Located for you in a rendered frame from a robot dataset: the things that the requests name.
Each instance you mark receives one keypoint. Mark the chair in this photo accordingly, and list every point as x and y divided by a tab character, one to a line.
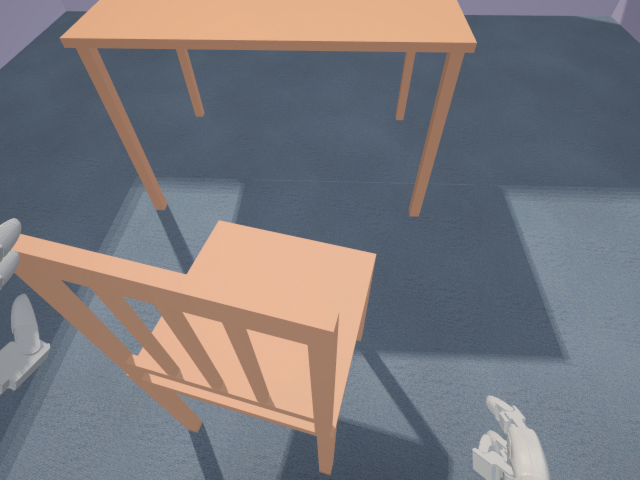
264	323

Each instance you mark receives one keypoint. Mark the robot left hand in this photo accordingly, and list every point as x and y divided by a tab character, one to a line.
19	359

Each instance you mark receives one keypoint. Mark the robot right hand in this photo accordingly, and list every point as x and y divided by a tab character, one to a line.
521	454

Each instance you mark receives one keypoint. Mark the table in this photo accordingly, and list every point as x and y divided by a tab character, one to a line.
290	25

